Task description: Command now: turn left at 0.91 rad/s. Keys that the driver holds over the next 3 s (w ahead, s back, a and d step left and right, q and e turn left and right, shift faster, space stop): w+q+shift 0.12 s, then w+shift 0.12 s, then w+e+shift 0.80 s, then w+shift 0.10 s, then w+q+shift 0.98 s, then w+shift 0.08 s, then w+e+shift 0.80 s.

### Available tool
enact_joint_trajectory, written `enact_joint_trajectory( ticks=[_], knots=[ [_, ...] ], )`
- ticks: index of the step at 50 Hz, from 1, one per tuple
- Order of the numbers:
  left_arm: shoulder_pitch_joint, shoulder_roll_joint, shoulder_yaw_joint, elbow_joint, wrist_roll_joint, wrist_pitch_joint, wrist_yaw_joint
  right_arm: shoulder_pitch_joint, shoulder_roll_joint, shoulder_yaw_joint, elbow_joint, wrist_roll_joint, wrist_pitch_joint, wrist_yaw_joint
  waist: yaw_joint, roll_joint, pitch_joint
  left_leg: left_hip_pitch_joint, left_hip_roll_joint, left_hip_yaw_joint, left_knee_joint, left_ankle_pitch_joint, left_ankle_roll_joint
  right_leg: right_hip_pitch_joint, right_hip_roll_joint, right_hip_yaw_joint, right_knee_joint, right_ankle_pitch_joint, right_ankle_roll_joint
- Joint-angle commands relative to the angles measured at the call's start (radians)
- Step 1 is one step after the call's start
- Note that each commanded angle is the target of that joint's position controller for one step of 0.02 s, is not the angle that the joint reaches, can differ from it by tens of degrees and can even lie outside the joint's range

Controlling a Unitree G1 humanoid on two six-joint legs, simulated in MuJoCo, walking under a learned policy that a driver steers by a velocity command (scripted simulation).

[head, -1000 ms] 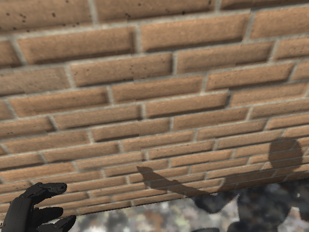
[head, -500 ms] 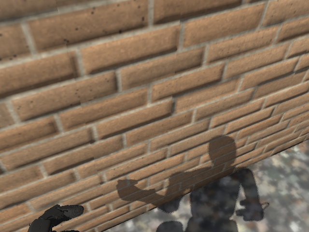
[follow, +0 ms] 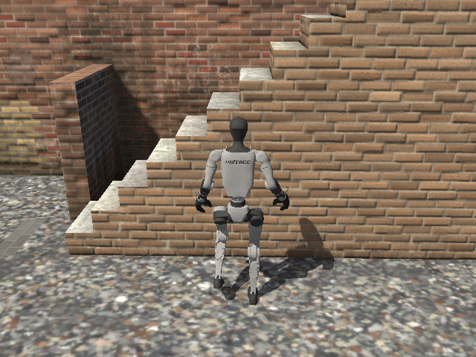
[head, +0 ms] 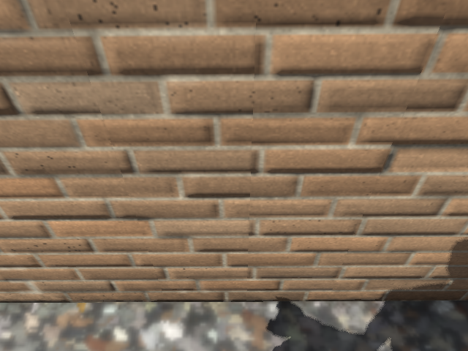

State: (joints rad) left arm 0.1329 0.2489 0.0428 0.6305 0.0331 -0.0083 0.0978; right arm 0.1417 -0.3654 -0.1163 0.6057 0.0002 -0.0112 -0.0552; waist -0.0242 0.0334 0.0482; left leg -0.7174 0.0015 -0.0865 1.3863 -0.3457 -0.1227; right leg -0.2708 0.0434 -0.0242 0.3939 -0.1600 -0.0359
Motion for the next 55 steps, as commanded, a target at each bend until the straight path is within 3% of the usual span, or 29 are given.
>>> enact_joint_trajectory(
  ticks=[1,2,5,8,11,13,14,15,16,17,18,19,23,28,31,37,39,40,41,42,43,44,45,46,47,52,53,54,55],
  knots=[
    [0.026,0.16,0.035,-0.047,0.005,-0.004,0.017,-0.095,-0.015,0.01,-0.132,-0.005,-0.012,-0.006,0.035,-0.089,-0.147,-0.092,0.049,0.036,-0.058,0.03,-0.031,0.182,-0.286,0.136,-0.055,0.465,-0.202],
    [0.057,0.171,0.042,-0.033,0.002,-0.007,0.013,-0.096,-0.005,0.015,-0.144,0.005,-0.007,0.0,0.045,-0.115,-0.164,-0.083,0.058,0.034,-0.098,0.003,-0.037,0.225,-0.31,0.139,-0.057,0.466,-0.211],
    [0.075,0.196,0.058,-0.003,-0.015,-0.001,-0.005,-0.097,0.003,0.023,-0.167,0.002,0.017,0.022,0.054,-0.15,-0.177,-0.034,0.084,0.035,-0.218,-0.045,-0.033,0.266,-0.349,0.129,-0.089,0.301,-0.217],
    [0.043,0.222,0.071,0.007,-0.015,-0.014,-0.025,-0.103,0.008,0.033,-0.179,-0.008,0.024,0.041,0.053,-0.18,-0.181,0.168,0.081,0.061,-0.443,-0.091,0.014,0.177,-0.334,0.071,-0.089,0.191,-0.175],
    [0.022,0.229,0.079,0.025,-0.044,-0.015,-0.037,-0.022,-0.004,0.031,-0.148,-0.006,0.04,0.045,0.024,-0.191,-0.173,0.366,0.041,0.102,-0.758,-0.026,0.088,0.122,-0.335,0.053,-0.04,0.218,-0.118],
    [0.091,0.167,0.06,0.062,-0.052,-0.023,-0.043,0.092,-0.035,0.02,-0.094,0.005,0.049,0.045,-0.002,-0.134,-0.175,0.634,0.007,0.094,-1.012,0.126,0.167,-0.037,-0.267,-0.015,0.08,0.165,-0.008],
    [0.097,0.092,0.03,0.049,-0.005,-0.036,-0.058,0.133,-0.068,0.019,-0.086,0.007,0.053,0.037,0.007,0.066,-0.186,0.837,0.17,-0.106,-0.986,0.471,0.209,-0.275,-0.184,-0.094,0.262,-0.18,0.083],
    [0.043,0.072,0.019,-0.001,0.023,-0.044,-0.054,0.067,-0.173,0.0,-0.11,-0.037,0.055,0.02,0.003,0.286,-0.204,0.735,0.404,-0.311,-0.993,0.689,0.403,-0.446,-0.119,-0.087,0.444,-0.464,0.152],
    [-0.002,0.147,0.036,0.007,0.013,-0.036,-0.047,0.047,-0.082,0.02,-0.121,-0.062,0.031,0.023,-0.041,0.15,-0.24,0.624,0.395,-0.265,-1.029,0.632,0.455,-0.357,-0.157,0.036,0.587,-0.441,0.163],
    [0.034,0.139,0.037,0.035,-0.011,-0.021,-0.046,-0.015,-0.023,0.044,-0.09,-0.066,0.01,0.03,0.011,0.148,-0.207,0.563,0.327,-0.152,-1.05,0.574,0.406,-0.317,-0.152,0.061,0.628,-0.366,0.155],
    [0.087,0.131,0.039,0.072,-0.02,-0.005,-0.036,-0.068,-0.005,0.05,-0.073,-0.052,-0.006,0.037,0.048,0.14,-0.18,0.527,0.264,-0.061,-1.055,0.54,0.348,-0.285,-0.146,0.068,0.646,-0.3,0.158],
    [0.119,0.149,0.045,0.092,-0.013,0.009,-0.025,-0.108,0.015,0.057,-0.059,-0.033,-0.019,0.039,0.069,0.151,-0.153,0.493,0.24,0.0,-1.051,0.584,0.317,-0.253,-0.137,0.086,0.67,-0.242,0.167],
    [0.1,0.179,0.06,0.046,-0.031,0.02,-0.025,-0.082,-0.014,0.05,-0.019,-0.023,-0.011,0.024,0.052,0.114,-0.106,0.552,0.262,0.049,-1.064,0.6,0.328,-0.345,-0.113,0.084,0.806,-0.198,0.173],
    [0.049,0.11,0.04,-0.03,-0.041,0.027,-0.064,-0.034,-0.028,0.032,0.006,-0.022,0.009,-0.002,0.011,0.049,-0.1,0.685,0.333,0.033,-1.065,0.559,0.365,-0.408,-0.162,0.069,0.672,-0.256,0.178],
    [0.024,0.101,0.034,-0.074,-0.023,0.039,-0.077,-0.042,-0.061,0.012,0.012,-0.024,0.006,0.003,0.01,0.069,-0.117,0.667,0.35,0.065,-1.078,0.537,0.37,-0.34,-0.173,0.046,0.593,-0.274,0.154],
    [0.049,0.119,0.036,-0.104,-0.036,0.059,-0.101,-0.095,-0.093,-0.015,0.021,-0.001,-0.01,0.027,0.043,0.08,-0.158,0.639,0.344,0.18,-0.998,0.533,0.292,-0.128,-0.147,-0.028,0.328,-0.226,0.071],
    [0.116,0.14,0.055,-0.078,-0.05,0.057,-0.095,-0.079,-0.059,-0.013,0.044,0.017,0.002,0.027,0.07,0.058,-0.164,0.569,0.306,0.243,-0.882,0.413,0.208,0.021,-0.098,-0.047,0.15,-0.119,0.007],
    [0.196,0.215,0.084,-0.051,-0.049,0.051,-0.081,-0.042,-0.027,-0.007,0.052,0.004,0.004,0.028,0.082,-0.086,-0.146,0.406,0.234,0.306,-0.716,0.226,0.128,0.172,-0.118,0.046,0.074,0.111,-0.054],
    [0.237,0.355,0.114,-0.073,-0.047,0.05,-0.062,-0.062,0.024,0.013,0.009,-0.056,0.001,0.027,0.067,-0.376,-0.116,0.015,0.093,0.345,-0.404,-0.313,0.023,0.375,-0.365,0.448,0.074,0.629,-0.188],
    [0.203,0.382,0.122,-0.114,0.009,0.023,-0.064,-0.177,0.011,0.019,-0.042,-0.056,-0.008,0.018,0.127,-0.314,-0.218,-0.07,0.011,0.089,-0.223,-0.378,-0.003,0.298,-0.441,0.652,-0.023,0.489,-0.347],
    [0.131,0.367,0.126,-0.114,0.009,0.003,-0.069,-0.219,-0.033,0.014,-0.064,-0.026,-0.009,0.015,0.104,-0.218,-0.198,-0.084,0.02,0.006,-0.179,-0.278,0.019,0.275,-0.396,0.556,-0.063,0.298,-0.313],
    [0.064,0.346,0.121,-0.118,-0.015,-0.006,-0.062,-0.196,-0.042,0.01,-0.058,-0.012,-0.009,0.01,0.057,-0.2,-0.154,-0.101,0.027,-0.009,-0.194,-0.153,0.033,0.236,-0.349,0.489,-0.068,0.217,-0.248],
    [0.004,0.305,0.108,-0.13,-0.039,-0.001,-0.055,-0.166,-0.057,0.006,-0.035,-0.021,-0.007,0.0,0.03,-0.151,-0.137,-0.088,0.037,-0.015,-0.212,-0.068,0.031,0.203,-0.316,0.434,-0.048,0.229,-0.197],
    [-0.04,0.282,0.099,-0.147,-0.048,0.014,-0.051,-0.146,-0.06,0.005,-0.031,-0.041,-0.002,-0.002,0.013,-0.137,-0.136,-0.056,0.022,-0.002,-0.22,-0.006,0.033,0.156,-0.29,0.396,-0.033,0.28,-0.175],
    [-0.037,0.269,0.09,-0.151,-0.045,0.023,-0.048,-0.135,-0.043,0.012,-0.03,-0.046,-0.005,0.004,0.01,-0.128,-0.154,-0.007,0.001,0.005,-0.217,0.023,0.032,0.124,-0.27,0.386,-0.023,0.3,-0.169],
    [0.02,0.27,0.092,-0.138,-0.051,0.037,-0.041,-0.102,-0.004,0.024,-0.027,-0.016,-0.004,0.014,0.032,-0.166,-0.152,0.052,-0.065,-0.017,-0.434,0.094,0.031,0.113,-0.21,0.434,-0.011,0.143,-0.134],
    [-0.058,0.234,0.071,-0.16,-0.03,0.061,-0.094,0.103,-0.053,0.011,0.071,0.028,-0.005,-0.024,-0.022,-0.173,-0.152,0.288,-0.085,0.07,-0.683,0.094,0.075,-0.001,-0.048,0.252,-0.012,-0.03,-0.18],
    [-0.05,0.246,0.075,-0.173,-0.008,0.066,-0.123,0.148,-0.093,-0.007,0.11,0.024,-0.006,-0.037,-0.004,-0.271,-0.133,0.46,-0.084,0.1,-0.752,0.13,0.074,-0.121,-0.019,0.276,-0.026,-0.159,-0.177],
    [-0.066,0.241,0.069,-0.181,-0.004,0.064,-0.146,0.224,-0.119,-0.025,0.139,0.028,-0.008,-0.046,-0.029,-0.299,-0.124,0.591,-0.067,0.102,-0.797,0.166,0.078,-0.203,-0.024,0.301,-0.006,-0.265,-0.17]
  ],
)
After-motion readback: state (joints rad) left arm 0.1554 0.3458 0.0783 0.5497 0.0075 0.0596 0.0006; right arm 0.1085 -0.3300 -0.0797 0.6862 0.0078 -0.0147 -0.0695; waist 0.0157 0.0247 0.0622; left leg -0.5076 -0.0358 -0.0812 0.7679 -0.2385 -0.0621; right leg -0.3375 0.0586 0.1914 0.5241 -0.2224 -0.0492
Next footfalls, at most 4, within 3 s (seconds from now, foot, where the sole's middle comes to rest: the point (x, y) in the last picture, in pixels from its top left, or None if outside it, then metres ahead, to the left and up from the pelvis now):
0.28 left None -0.04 0.17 -0.78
0.80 right None -0.08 -0.09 -0.78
1.16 left None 0.03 0.12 -0.78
1.44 right None -0.14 -0.23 -0.78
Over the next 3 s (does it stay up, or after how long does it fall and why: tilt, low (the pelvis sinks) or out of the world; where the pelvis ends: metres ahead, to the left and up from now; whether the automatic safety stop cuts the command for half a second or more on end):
stays up -0.09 0.09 0.00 its command is cut before an obstacle from the start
